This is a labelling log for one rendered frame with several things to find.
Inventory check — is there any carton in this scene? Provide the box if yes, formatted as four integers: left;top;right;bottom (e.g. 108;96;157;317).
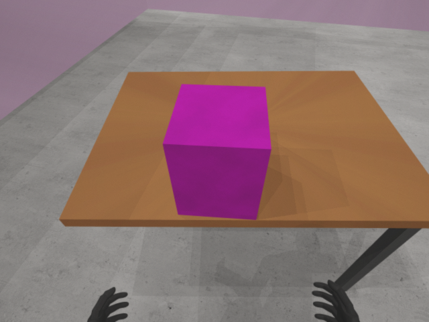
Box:
163;84;271;220

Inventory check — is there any robot right hand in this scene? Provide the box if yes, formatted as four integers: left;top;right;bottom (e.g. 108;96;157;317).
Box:
312;280;360;322

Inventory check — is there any robot left hand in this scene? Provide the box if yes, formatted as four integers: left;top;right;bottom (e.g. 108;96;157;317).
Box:
87;287;129;322

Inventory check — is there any table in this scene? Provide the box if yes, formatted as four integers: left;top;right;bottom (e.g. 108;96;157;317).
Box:
59;70;429;291

